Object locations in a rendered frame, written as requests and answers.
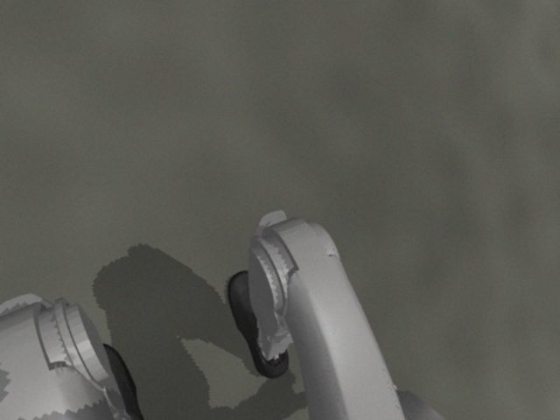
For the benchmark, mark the left robot foot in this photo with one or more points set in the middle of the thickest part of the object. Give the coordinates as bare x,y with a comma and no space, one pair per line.
125,382

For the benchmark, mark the right robot hand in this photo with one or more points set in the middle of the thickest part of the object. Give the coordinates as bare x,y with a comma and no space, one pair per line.
415,408

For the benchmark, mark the right robot foot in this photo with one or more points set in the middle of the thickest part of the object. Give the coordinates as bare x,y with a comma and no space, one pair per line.
245,319

